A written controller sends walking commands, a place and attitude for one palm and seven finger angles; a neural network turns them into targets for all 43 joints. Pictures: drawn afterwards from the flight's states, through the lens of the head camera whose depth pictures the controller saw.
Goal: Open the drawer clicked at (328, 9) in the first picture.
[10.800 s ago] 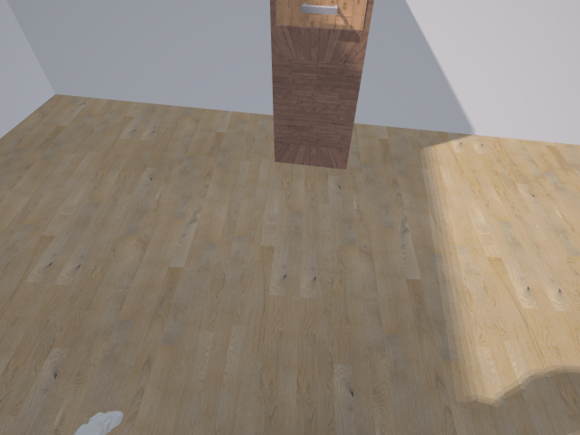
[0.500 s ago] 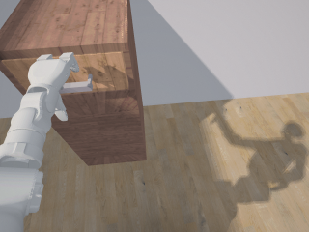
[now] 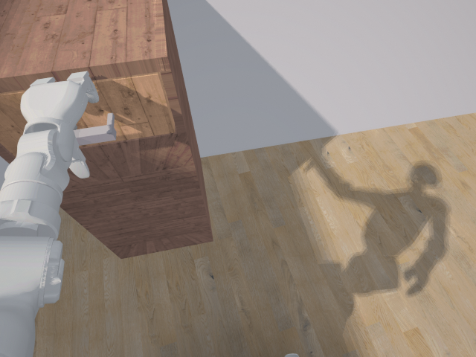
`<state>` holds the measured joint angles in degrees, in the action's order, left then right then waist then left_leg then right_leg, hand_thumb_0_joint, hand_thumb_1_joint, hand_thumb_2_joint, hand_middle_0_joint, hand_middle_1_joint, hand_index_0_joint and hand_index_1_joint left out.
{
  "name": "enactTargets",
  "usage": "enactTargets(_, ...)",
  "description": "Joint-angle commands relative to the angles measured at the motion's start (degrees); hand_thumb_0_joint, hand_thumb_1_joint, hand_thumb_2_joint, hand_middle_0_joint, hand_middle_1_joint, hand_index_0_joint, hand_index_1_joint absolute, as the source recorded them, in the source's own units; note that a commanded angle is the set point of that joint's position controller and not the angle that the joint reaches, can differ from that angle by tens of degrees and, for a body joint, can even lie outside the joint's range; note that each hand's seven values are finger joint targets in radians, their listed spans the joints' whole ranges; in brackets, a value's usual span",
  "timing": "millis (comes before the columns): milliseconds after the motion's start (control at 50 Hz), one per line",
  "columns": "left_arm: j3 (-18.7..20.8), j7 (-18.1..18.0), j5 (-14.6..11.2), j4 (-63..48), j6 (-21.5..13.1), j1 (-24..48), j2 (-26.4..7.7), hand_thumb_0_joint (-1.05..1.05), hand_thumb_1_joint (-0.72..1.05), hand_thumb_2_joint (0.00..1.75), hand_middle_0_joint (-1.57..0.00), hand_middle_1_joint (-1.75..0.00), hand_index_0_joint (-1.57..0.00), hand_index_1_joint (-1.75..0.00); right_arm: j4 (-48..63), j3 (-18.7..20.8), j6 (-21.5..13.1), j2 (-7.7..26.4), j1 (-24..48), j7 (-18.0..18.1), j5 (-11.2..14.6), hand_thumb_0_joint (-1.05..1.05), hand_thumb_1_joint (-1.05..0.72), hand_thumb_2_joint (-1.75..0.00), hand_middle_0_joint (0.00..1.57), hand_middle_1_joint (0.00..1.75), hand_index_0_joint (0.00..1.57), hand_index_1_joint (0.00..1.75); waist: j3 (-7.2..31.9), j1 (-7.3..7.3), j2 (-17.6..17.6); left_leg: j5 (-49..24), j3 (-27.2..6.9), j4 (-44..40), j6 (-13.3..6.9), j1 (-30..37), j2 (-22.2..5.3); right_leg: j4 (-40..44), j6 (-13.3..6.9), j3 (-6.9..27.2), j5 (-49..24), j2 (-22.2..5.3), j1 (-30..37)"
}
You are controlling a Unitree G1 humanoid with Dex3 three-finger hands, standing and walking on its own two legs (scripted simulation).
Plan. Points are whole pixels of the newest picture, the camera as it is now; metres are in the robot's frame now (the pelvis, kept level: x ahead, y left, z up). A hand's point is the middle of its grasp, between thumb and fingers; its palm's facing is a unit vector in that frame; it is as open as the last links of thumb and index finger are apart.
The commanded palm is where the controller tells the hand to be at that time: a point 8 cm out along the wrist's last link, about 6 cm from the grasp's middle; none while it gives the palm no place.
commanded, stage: move the hooked fingers above the handle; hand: left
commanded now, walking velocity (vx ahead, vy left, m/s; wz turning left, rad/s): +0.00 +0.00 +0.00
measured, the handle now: (79, 129) +0.54 +0.29 +0.04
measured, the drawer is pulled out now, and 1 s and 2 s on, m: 0.00 0.00 0.00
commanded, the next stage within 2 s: none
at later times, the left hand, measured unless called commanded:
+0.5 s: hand (66, 128) +0.49 +0.27 +0.10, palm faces -0.05 -0.02 -1.00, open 13.9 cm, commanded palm +0.47 +0.28 +0.15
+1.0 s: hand (64, 137) +0.47 +0.28 +0.09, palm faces -0.08 -0.01 -1.00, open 13.9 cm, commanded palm +0.47 +0.27 +0.16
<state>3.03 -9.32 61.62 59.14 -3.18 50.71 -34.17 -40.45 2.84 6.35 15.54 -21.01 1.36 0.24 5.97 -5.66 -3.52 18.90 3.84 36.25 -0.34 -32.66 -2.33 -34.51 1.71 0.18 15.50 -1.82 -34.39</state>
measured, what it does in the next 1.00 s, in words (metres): stands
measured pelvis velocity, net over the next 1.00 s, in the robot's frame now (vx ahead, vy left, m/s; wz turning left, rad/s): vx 0.00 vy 0.00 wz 0.04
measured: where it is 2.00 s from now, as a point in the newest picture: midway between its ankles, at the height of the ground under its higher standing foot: outside the picture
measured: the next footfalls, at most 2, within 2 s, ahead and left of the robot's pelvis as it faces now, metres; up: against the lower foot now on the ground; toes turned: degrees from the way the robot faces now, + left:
none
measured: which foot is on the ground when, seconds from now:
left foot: down 0.00-1.00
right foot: down 0.00-1.00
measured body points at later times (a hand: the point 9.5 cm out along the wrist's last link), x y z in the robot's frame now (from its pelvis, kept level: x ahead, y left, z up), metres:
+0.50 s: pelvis +0.00 +0.00 +0.00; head +0.09 -0.01 +0.44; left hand +0.49 +0.27 +0.15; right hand +0.03 -0.29 -0.13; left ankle -0.02 +0.11 -0.72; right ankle +0.00 -0.14 -0.72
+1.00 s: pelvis +0.00 +0.00 +0.00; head +0.08 +0.00 +0.44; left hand +0.47 +0.27 +0.15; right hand +0.06 -0.28 -0.13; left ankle -0.02 +0.11 -0.72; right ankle +0.00 -0.14 -0.72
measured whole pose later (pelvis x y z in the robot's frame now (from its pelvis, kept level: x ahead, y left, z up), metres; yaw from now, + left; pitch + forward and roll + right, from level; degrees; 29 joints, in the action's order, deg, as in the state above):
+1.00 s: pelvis +0.00 +0.00 +0.00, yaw +2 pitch +14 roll -1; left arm -1.3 -5.1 59.9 58.2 -6.2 50.9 -34.8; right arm -40.0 2.8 5.7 15.5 -18.2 2.4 0.6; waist 5.2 -4.4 -2.3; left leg 18.9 1.5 36.2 -0.2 -31.5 -1.8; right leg -33.7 1.5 -2.1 16.0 -2.3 -31.8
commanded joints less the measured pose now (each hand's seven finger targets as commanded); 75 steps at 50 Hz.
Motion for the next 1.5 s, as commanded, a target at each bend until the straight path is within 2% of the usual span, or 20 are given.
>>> enactTargets(0, 3.8, -0.7, -0.8, -12.8, 0.1, 23.5, -19.8, 0.00, -0.50, 0.30, -0.30, -1.20, -0.30, -1.20, 5.4, 3.2, -1.4, 9.4, -4.0, 1.2, 0.5, 0.00, -0.90, -0.90, 0.20, 0.30, 0.20, 0.30, 24.2, 1.81, 2.6, -23.2, -0.6, -3.6, -2.2, 10.8, 2.4, 1.9, -2.7, -2.3, -19.7, 3.5, 17.8)
enactTargets(160, -2.4, -0.2, -1.3, -14.2, -4.5, 32.2, -14.1, 0.00, -0.50, 0.30, -0.30, -1.20, -0.30, -1.20, 3.2, 3.2, -2.6, 8.8, -5.0, 2.3, 0.8, 0.00, -0.90, -0.90, 0.20, 0.30, 0.20, 0.30, 17.8, -2.15, -1.8, -16.2, -2.4, -3.7, -2.1, 13.9, 2.7, 3.9, -3.2, -2.1, -10.2, 3.6, 8.7)
enactTargets(200, -2.4, -0.7, -1.4, -13.6, -4.6, 33.6, -14.0, 0.00, -0.50, 0.30, -0.30, -1.20, -0.30, -1.20, 2.7, 3.2, -2.9, 8.7, -5.6, 2.1, 0.6, 0.00, -0.90, -0.90, 0.20, 0.30, 0.20, 0.30, 19.4, -2.21, -3.7, -17.1, -2.6, -3.1, -1.8, 15.0, 2.7, 3.6, -3.3, -2.1, -10.2, 3.6, 8.2)
enactTargets(360, 1.8, -0.9, -0.7, -7.3, -1.3, 28.5, -19.0, 0.00, -0.50, 0.30, -0.30, -1.20, -0.30, -1.20, 3.5, 2.5, -2.4, 9.2, -5.4, 1.5, 0.2, 0.00, -0.90, -0.90, 0.20, 0.30, 0.20, 0.30, 23.2, 0.39, -1.3, -22.8, -1.4, -2.0, -1.5, 11.0, 3.0, 1.2, -3.2, -2.4, -18.0, 3.4, 13.7)
enactTargets(500, 3.7, 1.1, -1.0, -13.4, -3.6, 24.1, -20.2, 0.00, -0.50, 0.30, -0.30, -1.20, -0.30, -1.20, 5.0, 3.3, -1.8, 9.3, -5.1, 1.8, 0.1, 0.00, -0.90, -0.90, 0.20, 0.30, 0.20, 0.30, 26.7, 1.41, -0.2, -28.2, -0.9, -1.3, -2.1, 12.5, 2.6, 1.0, -2.7, -1.9, -23.5, 3.5, 17.3)
enactTargets(640, 4.5, -0.2, -2.5, -18.4, -6.1, 23.8, -19.4, 0.00, -0.50, 0.30, -0.30, -1.20, -0.30, -1.20, 3.7, 3.8, -1.5, 8.9, -5.0, 1.4, -0.1, 0.00, -0.90, -0.90, 0.20, 0.30, 0.20, 0.30, 24.5, 1.35, -2.8, -30.5, -1.6, -1.3, -1.8, 14.8, 2.5, 1.2, -3.0, -2.3, -22.5, 3.9, 15.0)
enactTargets(680, 6.5, -0.8, -2.5, -17.3, -5.6, 22.0, -21.3, 0.00, -0.50, 0.30, -0.30, -1.20, -0.30, -1.20, 3.4, 3.8, -1.2, 9.1, -4.8, 1.3, -0.1, 0.00, -0.90, -0.90, 0.20, 0.30, 0.20, 0.30, 24.7, 1.85, -2.3, -30.9, -1.5, -1.2, -1.8, 14.3, 2.7, 1.1, -3.2, -2.4, -22.9, 3.9, 15.9)
enactTargets(760, 2.1, -0.8, -2.3, -15.4, -3.4, 22.3, -16.2, 0.00, -0.50, 0.30, -0.30, -1.20, -0.30, -1.20, 3.1, 3.8, -1.3, 8.8, -4.6, 0.6, 0.2, 0.00, -0.90, -0.90, 0.20, 0.30, 0.20, 0.30, 22.4, 1.23, -2.7, -29.7, -1.8, -1.7, -1.4, 15.1, 2.4, 1.5, -3.1, -3.0, -20.5, 4.0, 13.3)
enactTargets(820, -0.8, 0.6, -2.5, -11.9, -2.0, 23.7, -14.1, 0.00, -0.50, 0.30, -0.30, -1.20, -0.30, -1.20, 3.0, 3.4, -1.1, 9.3, -4.5, 0.9, 0.5, 0.00, -0.90, -0.90, 0.20, 0.30, 0.20, 0.30, 19.4, -0.54, 1.5, -24.4, -1.7, -2.5, -1.8, 13.1, 2.6, 2.5, -2.9, -3.0, -18.7, 3.7, 12.7)
enactTargets(880, -0.6, 1.7, -2.4, -11.7, -2.5, 26.3, -15.4, 0.00, -0.50, 0.30, -0.30, -1.20, -0.30, -1.20, 3.2, 3.1, -1.1, 9.6, -4.5, 1.5, 0.5, 0.00, -0.90, -0.90, 0.20, 0.30, 0.20, 0.30, 19.3, -0.96, 2.3, -21.2, -1.7, -3.0, -2.0, 12.7, 2.7, 3.2, -3.0, -2.5, -16.7, 3.4, 13.2)
enactTargets(980, -0.9, 1.1, -1.8, -15.7, -5.7, 31.6, -15.2, 0.00, -0.50, 0.30, -0.30, -1.20, -0.30, -1.20, 3.5, 3.3, -1.7, 8.8, -5.0, 1.9, 0.1, 0.00, -0.90, -0.90, 0.20, 0.30, 0.20, 0.30, 22.9, -1.12, -2.4, -24.3, -2.7, -1.6, -1.7, 15.8, 2.9, 2.0, -3.4, -2.4, -16.5, 3.7, 11.1)
enactTargets(1000, 0.8, 0.4, -1.7, -15.9, -6.1, 32.4, -17.2, 0.00, -0.50, 0.30, -0.30, -1.20, -0.30, -1.20, 3.4, 3.2, -1.9, 8.8, -5.2, 1.9, 0.0, 0.00, -0.90, -0.90, 0.20, 0.30, 0.20, 0.30, 23.8, -0.82, -3.5, -24.8, -2.8, -1.2, -1.6, 15.9, 2.8, 1.6, -3.3, -2.3, -16.8, 3.7, 11.1)
enactTargets(1040, 2.3, -0.9, -1.3, -13.9, -5.7, 32.4, -18.9, 0.00, -0.50, 0.30, -0.30, -1.20, -0.30, -1.20, 3.2, 3.0, -2.0, 8.8, -5.3, 1.9, -0.1, 0.00, -0.90, -0.90, 0.20, 0.30, 0.20, 0.30, 23.2, -0.75, -3.2, -24.1, -2.8, -1.1, -1.4, 14.2, 2.9, 1.0, -3.3, -2.5, -16.4, 3.7, 10.8)
enactTargets(1080, 6.2, -2.1, -0.9, -11.3, -4.5, 29.6, -23.2, 0.00, -0.50, 0.30, -0.30, -1.20, -0.30, -1.20, 3.2, 2.7, -1.8, 9.1, -5.1, 1.9, -0.3, 0.00, -0.90, -0.90, 0.20, 0.30, 0.20, 0.30, 24.4, 0.75, -1.9, -24.8, -2.3, -1.0, -1.4, 11.6, 3.1, 0.5, -3.3, -2.4, -18.2, 3.6, 13.7)
enactTargets(1160, 3.4, -2.8, 0.1, -5.0, -0.1, 27.7, -21.4, 0.00, -0.50, 0.30, -0.30, -1.20, -0.30, -1.20, 2.9, 2.3, -1.8, 9.3, -4.9, 1.5, -0.1, 0.00, -0.90, -0.90, 0.20, 0.30, 0.20, 0.30, 21.4, 0.26, -1.0, -22.5, -1.3, -1.4, -1.2, 8.5, 2.8, 0.6, -3.0, -2.8, -18.0, 3.4, 12.9)
enactTargets(1240, 3.7, -0.7, 0.1, -5.5, 0.7, 25.4, -22.2, 0.00, -0.50, 0.30, -0.30, -1.20, -0.30, -1.20, 3.6, 2.4, -1.2, 9.6, -5.5, 1.7, 0.2, 0.00, -0.90, -0.90, 0.20, 0.30, 0.20, 0.30, 24.8, 0.98, 1.6, -24.0, -0.8, -1.7, -1.6, 8.8, 2.8, 0.6, -2.6, -2.5, -20.8, 3.4, 16.3)
enactTargets(1300, 3.2, 0.4, -0.5, -3.4, 0.7, 23.4, -21.9, 0.00, -0.50, 0.30, -0.30, -1.20, -0.30, -1.20, 3.7, 2.1, -1.0, 10.0, -5.2, 2.0, 0.6, 0.00, -0.90, -0.90, 0.20, 0.30, 0.20, 0.30, 20.5, 0.42, 4.0, -19.8, -0.4, -2.6, -1.9, 6.6, 2.7, 1.9, -2.3, -2.2, -18.7, 3.3, 15.9)
enactTargets(1340, 1.8, 1.5, -0.9, -5.5, -0.7, 25.1, -20.7, 0.00, -0.50, 0.30, -0.30, -1.20, -0.30, -1.20, 4.0, 2.4, -1.4, 10.1, -5.4, 2.4, 0.9, 0.00, -0.90, -0.90, 0.20, 0.30, 0.20, 0.30, 19.8, -0.33, 4.0, -17.8, -0.5, -2.9, -2.1, 7.1, 2.6, 2.6, -2.2, -1.9, -16.9, 3.2, 15.0)
enactTargets(1400, 3.7, 2.4, -0.8, -10.6, -4.8, 27.4, -23.5, 0.00, -0.50, 0.30, -0.30, -1.20, -0.30, -1.20, 4.2, 2.9, -1.7, 9.9, -6.2, 3.1, 0.7, 0.00, -0.90, -0.90, 0.20, 0.30, 0.20, 0.30, 23.5, -0.41, 1.1, -18.9, -0.8, -2.2, -2.4, 9.3, 2.9, 2.4, -2.4, -1.1, -17.8, 3.3, 16.0)
enactTargets(1480, 2.5, 1.4, -1.4, -16.3, -8.8, 30.3, -20.1, 0.00, -0.50, 0.30, -0.30, -1.20, -0.30, -1.20, 3.2, 3.7, -2.2, 9.2, -7.3, 3.0, -0.1, 0.00, -0.90, -0.90, 0.20, 0.30, 0.20, 0.30, 24.8, -1.27, -3.2, -23.7, -1.8, -0.6, -2.1, 13.8, 2.8, 1.7, -2.9, -1.6, -18.0, 3.8, 12.1)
